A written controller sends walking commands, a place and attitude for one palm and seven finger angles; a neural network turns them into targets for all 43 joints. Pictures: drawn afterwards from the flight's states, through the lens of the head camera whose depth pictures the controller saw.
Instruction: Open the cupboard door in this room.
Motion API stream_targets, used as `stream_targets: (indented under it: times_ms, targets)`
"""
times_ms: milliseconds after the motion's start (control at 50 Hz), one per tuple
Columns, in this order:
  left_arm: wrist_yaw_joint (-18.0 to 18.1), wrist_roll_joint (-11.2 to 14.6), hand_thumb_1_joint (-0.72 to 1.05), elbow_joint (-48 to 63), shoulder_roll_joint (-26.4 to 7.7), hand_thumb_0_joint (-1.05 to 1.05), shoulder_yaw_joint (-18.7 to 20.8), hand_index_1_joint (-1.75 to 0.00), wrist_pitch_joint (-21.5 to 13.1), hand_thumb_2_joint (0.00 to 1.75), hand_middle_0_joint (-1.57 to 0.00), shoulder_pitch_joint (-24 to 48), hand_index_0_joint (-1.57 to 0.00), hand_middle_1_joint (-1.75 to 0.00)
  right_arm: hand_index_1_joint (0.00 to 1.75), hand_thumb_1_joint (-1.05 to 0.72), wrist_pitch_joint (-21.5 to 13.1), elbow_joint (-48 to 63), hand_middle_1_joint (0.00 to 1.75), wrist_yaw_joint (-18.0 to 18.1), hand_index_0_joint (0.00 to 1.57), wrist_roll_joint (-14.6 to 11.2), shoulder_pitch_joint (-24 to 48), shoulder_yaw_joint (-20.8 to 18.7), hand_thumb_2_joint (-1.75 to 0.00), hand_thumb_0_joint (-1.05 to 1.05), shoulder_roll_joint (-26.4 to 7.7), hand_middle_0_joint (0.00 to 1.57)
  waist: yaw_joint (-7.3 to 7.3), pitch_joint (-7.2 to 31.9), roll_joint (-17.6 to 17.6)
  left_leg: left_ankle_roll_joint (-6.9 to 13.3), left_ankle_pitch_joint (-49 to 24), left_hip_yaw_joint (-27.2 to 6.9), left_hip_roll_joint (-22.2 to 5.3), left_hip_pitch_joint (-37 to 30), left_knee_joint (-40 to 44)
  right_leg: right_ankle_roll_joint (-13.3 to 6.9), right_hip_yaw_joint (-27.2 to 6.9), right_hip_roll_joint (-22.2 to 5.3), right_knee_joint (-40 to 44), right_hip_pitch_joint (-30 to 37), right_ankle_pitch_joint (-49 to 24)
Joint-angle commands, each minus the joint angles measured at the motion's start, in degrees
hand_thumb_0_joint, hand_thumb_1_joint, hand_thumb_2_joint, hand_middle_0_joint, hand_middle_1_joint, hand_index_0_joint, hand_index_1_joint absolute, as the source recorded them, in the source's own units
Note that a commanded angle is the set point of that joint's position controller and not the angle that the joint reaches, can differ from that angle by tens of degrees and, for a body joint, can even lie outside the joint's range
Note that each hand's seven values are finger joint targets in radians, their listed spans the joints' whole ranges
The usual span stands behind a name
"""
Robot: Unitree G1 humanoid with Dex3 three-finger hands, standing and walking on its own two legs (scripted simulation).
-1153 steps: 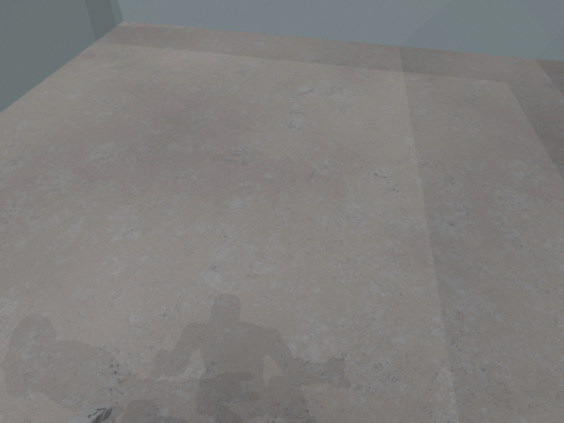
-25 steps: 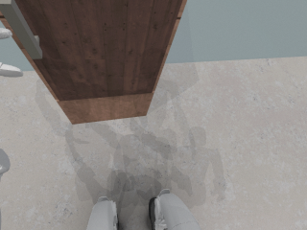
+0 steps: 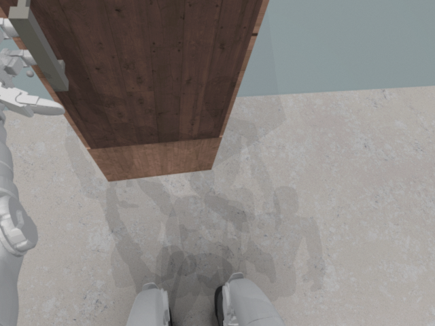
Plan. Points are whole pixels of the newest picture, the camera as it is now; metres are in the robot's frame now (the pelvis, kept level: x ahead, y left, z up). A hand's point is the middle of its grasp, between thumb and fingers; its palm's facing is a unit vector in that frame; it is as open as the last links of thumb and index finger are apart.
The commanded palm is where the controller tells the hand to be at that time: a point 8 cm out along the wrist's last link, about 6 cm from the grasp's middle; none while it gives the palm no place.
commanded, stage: slide the fingers in behind the handle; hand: left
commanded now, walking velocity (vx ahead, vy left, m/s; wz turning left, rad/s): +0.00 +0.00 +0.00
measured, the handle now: (44, 45) +0.58 +0.24 +0.08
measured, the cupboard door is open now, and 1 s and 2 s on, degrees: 0 0 6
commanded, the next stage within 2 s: close the thumb around the handle in 0.78 s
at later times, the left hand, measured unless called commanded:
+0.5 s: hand (55, 72) +0.53 +0.22 +0.08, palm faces +0.07 -1.00 -0.01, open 14.0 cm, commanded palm +0.50 +0.26 +0.08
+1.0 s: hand (50, 72) +0.53 +0.23 +0.07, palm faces +0.07 -1.00 +0.00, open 13.7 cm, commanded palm +0.51 +0.27 +0.08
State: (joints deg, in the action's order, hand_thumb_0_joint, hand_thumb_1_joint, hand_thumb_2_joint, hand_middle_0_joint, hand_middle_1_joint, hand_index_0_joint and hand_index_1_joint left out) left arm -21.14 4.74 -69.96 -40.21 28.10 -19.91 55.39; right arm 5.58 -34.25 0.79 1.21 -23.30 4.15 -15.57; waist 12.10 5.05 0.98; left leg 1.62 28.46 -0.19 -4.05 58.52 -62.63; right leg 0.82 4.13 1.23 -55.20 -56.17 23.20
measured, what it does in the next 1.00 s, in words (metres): stands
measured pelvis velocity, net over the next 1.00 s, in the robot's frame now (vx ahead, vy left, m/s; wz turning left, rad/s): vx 0.00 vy -0.01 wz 0.00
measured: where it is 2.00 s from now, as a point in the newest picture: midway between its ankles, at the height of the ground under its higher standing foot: outside the picture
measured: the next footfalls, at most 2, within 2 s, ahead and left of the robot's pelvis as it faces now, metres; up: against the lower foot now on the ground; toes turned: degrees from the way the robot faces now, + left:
none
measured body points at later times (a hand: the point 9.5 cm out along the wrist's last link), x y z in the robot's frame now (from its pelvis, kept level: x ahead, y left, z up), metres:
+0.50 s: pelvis +0.00 -0.01 +0.00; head +0.15 +0.02 +0.43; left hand +0.52 +0.27 +0.08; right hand -0.01 -0.27 -0.10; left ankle +0.00 +0.09 -0.66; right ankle +0.02 -0.14 -0.66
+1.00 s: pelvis +0.00 -0.01 +0.00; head +0.16 +0.03 +0.42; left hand +0.52 +0.28 +0.07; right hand -0.01 -0.27 -0.10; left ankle +0.00 +0.09 -0.66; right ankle +0.02 -0.14 -0.66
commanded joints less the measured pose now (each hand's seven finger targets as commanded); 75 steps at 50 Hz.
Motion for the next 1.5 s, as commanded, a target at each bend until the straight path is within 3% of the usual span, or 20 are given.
stream_targets:
  times_ms: [0,60,180,360,400,640,720,780,860,880,920,1000,1040,1200,1240,1360,1380,1400,1440,1480]
  targets:
    - [1.5,0.68,-0.5,12.06,-16.0,0.0,1.21,-1.2,-3.4,0.3,-0.3,24.27,-0.3,-1.2,0.3,-0.9,-0.42,1.35,0.3,0.78,0.2,0.03,-11.62,-4.47,-0.9,0.0,-11.77,0.2,-0.11,27.81,12.04,-0.43,-27.91,-3.9,1.32,-24.99,7.06,-1.69,-0.91,2.31,4.61,9.51,-16.15]
    - [2.44,0.38,-0.5,14.42,-13.46,0.0,-0.39,-1.2,-4.49,0.3,-0.3,26.37,-0.3,-1.2,0.3,-0.9,-0.63,1.15,0.3,0.61,0.2,0.25,-11.63,-4.67,-0.9,0.0,-11.33,0.2,0.11,29.98,14.26,-0.9,-30.1,-4.59,1.11,-28.45,6.93,-1.84,-0.59,2.37,4.14,7.92,-16.15]
    - [3.75,0.27,-0.5,12.35,-12.88,0.0,0.35,-1.2,-3.94,0.3,-0.3,23.17,-0.3,-1.2,0.3,-0.9,-0.48,1.23,0.3,0.22,0.2,0.26,-11.92,-4.79,-0.9,0.0,-11.24,0.2,-0.38,28.85,10.81,-0.49,-29.82,-3.8,1.34,-25.71,7.14,-1.69,-0.8,2.35,4.36,10.92,-18.24]
    - [5.26,0.41,-0.5,14.14,-10.2,0.0,-0.56,-1.2,-5.54,0.3,-0.3,23.2,-0.3,-1.2,0.3,-0.9,-0.79,1.37,0.3,-0.13,0.2,0.23,-11.47,-5.07,-0.9,0.0,-10.62,0.2,-0.63,29.9,10.96,-0.41,-28.85,-3.13,1.68,-25.31,7.1,-1.66,-1.33,2.32,4.29,12.37,-19.06]
    - [5.53,-0.01,-0.5,11.83,-11.68,0.0,0.23,-1.2,-4.88,0.3,-0.3,22.33,-0.3,-1.2,0.3,-0.9,-0.63,1.36,0.3,0.01,0.2,0.09,-11.4,-4.95,-0.9,0.0,-10.88,0.2,-0.4,27.11,9.4,-0.15,-26.34,-2.73,1.77,-22.74,7.4,-1.5,-1.58,2.21,4.74,12.72,-18.15]
    - [5.01,0.19,-0.5,11.52,-13.25,0.0,0.76,-1.2,-5.52,0.3,-0.3,24.61,-0.3,-1.2,0.3,-0.9,-1.26,0.91,0.3,0.52,0.2,0.13,-11.45,-4.8,-0.9,0.0,-11.1,0.2,-0.14,29.42,9.44,0.1,-25.83,-2.75,1.97,-22.09,6.82,-1.43,-2.14,2.01,4.29,13.87,-18.83]
    - [4.5,0.14,-0.5,9.86,-13.12,0.0,0.05,-1.2,-4.82,0.3,-0.3,25.09,-0.3,-1.2,0.3,-0.9,-1.38,0.88,0.3,0.73,0.2,0.01,-11.46,-4.57,-0.9,0.0,-11.13,0.2,0.43,26.67,8.93,0.33,-23.88,-2.61,2.02,-20.07,6.82,-1.49,-2.23,1.98,4.58,13.28,-17.67]
    - [4.38,0.0,-0.5,10.21,-14.53,0.0,0.74,-1.2,-4.87,0.3,-0.3,25.64,-0.3,-1.2,0.3,-0.9,-1.57,0.97,0.3,0.83,0.2,-0.03,-11.46,-4.54,-0.9,0.0,-11.22,0.2,0.27,28.15,8.93,0.31,-23.53,-2.53,2.03,-19.52,6.5,-1.34,-2.35,1.91,4.33,13.67,-17.55]
    - [4.19,-0.05,-0.5,13.13,-14.25,0.0,0.67,-1.2,-5.79,0.3,-0.3,25.87,-0.3,-1.2,0.3,-0.9,-1.62,0.92,0.3,0.65,0.2,0.23,-11.68,-4.82,-0.9,0.0,-11.18,0.2,-0.33,32.41,12.63,-0.16,-27.99,-3.1,1.85,-24.24,6.04,-1.58,-1.95,1.98,3.48,12.55,-19.22]
    - [4.01,0.19,-0.44,12.24,-12.05,0.0,-0.73,-1.21,-5.42,0.32,-0.3,25.42,-0.3,-1.21,0.3,-0.9,-1.59,0.75,0.3,0.47,0.2,0.14,-11.62,-4.76,-0.9,0.0,-10.97,0.2,0.19,31.04,12.5,-0.16,-28.13,-3.07,1.78,-24.39,5.99,-1.56,-1.76,2.11,3.72,11.53,-19.09]
    - [3.84,0.54,-0.33,10.06,-12.48,0.0,-0.21,-1.22,-4.63,0.37,-0.31,24.71,-0.31,-1.22,0.3,-0.9,-1.41,0.58,0.3,0.55,0.2,0.16,-11.83,-4.59,-0.9,0.0,-11.27,0.2,0.4,28.13,11.11,0.05,-26.48,-3.1,1.79,-22.54,6.27,-1.64,-1.61,2.14,4.08,11.2,-18.0]
    - [3.99,0.16,-0.11,11.0,-14.32,0.0,0.41,-1.24,-4.1,0.47,-0.33,25.85,-0.33,-1.24,0.3,-0.9,-1.49,0.75,0.3,0.63,0.2,0.12,-11.82,-4.52,-0.9,0.0,-11.39,0.2,0.23,29.05,11.14,0.02,-25.48,-3.19,1.78,-22.3,6.56,-1.51,-1.69,2.13,4.22,11.78,-17.3]
    - [4.17,0.12,0.0,13.41,-14.0,0.0,0.45,-1.25,-5.06,0.52,-0.34,26.53,-0.34,-1.25,0.3,-0.9,-1.58,0.83,0.3,0.5,0.2,0.32,-11.83,-4.66,-0.9,0.0,-11.24,0.2,-0.23,31.48,14.02,-0.33,-27.97,-3.48,1.68,-25.15,6.28,-1.72,-1.49,2.15,3.69,10.78,-17.97]
    - [4.38,0.43,0.45,11.47,-12.18,0.0,0.07,-1.3,-4.31,0.71,-0.37,23.32,-0.37,-1.3,0.3,-0.9,-1.06,0.66,0.3,0.27,0.2,0.29,-12.13,-4.9,-0.9,0.0,-11.28,0.2,0.0,29.0,10.49,-0.38,-29.27,-3.51,1.47,-24.87,6.64,-1.58,-1.03,2.36,4.17,10.89,-18.76]
    - [4.43,0.37,0.56,12.88,-11.99,0.0,-0.1,-1.31,-4.76,0.76,-0.38,24.28,-0.38,-1.31,0.3,-0.9,-1.07,0.75,0.3,0.21,0.2,0.35,-12.08,-4.82,-0.9,0.0,-11.21,0.2,-0.33,29.7,12.57,-0.67,-30.7,-3.86,1.39,-26.25,6.66,-1.79,-0.81,2.33,3.79,9.8,-18.66]
    - [4.87,0.44,0.9,13.07,-11.23,0.0,0.0,-1.35,-5.48,0.9,-0.4,22.83,-0.4,-1.35,0.3,-0.9,-0.87,0.93,0.3,0.02,0.2,0.36,-11.91,-5.01,-0.9,0.0,-11.02,0.2,-0.65,29.87,11.54,-0.88,-31.47,-4.03,1.37,-26.89,6.73,-1.8,-0.71,2.46,3.71,10.06,-18.65]
    - [4.82,0.57,0.9,12.54,-9.53,0.0,-1.28,-1.35,-5.25,0.9,-0.4,23.43,-0.4,-1.35,0.3,-0.9,-0.94,0.66,0.3,-0.06,0.2,0.36,-11.64,-4.98,-0.9,0.0,-10.89,0.2,0.12,28.14,11.86,-0.78,-30.28,-3.82,1.31,-26.6,6.81,-1.68,-0.6,2.43,4.08,8.99,-17.94]
    - [4.92,0.69,0.9,11.97,-11.32,0.0,0.34,-1.35,-5.06,0.9,-0.4,22.7,-0.4,-1.35,0.3,-0.9,-0.89,0.66,0.3,-0.02,0.2,0.38,-11.89,-5.04,-0.9,0.0,-11.22,0.2,-0.23,27.85,9.68,-0.59,-29.05,-3.74,1.36,-25.27,6.91,-1.64,-0.65,2.48,4.23,10.13,-17.66]
    - [5.22,0.56,0.9,13.33,-14.0,0.0,2.29,-1.35,-5.37,0.9,-0.4,23.27,-0.4,-1.35,0.3,-0.9,-0.76,1.24,0.3,0.33,0.2,0.27,-11.62,-5.03,-0.9,0.0,-11.31,0.2,-1.01,30.08,11.12,-0.66,-30.0,-3.78,1.54,-25.56,6.93,-1.72,-0.96,2.27,3.7,11.11,-18.52]
    - [5.9,0.74,0.9,12.9,-11.88,0.0,1.09,-1.35,-5.13,0.9,-0.4,23.64,-0.4,-1.35,0.3,-0.9,-0.83,1.23,0.3,0.24,0.2,0.25,-11.21,-4.89,-0.9,0.0,-10.81,0.2,-0.74,27.81,11.37,-0.81,-29.34,-3.61,1.55,-25.28,7.14,-1.64,-0.74,2.23,3.98,10.41,-17.94]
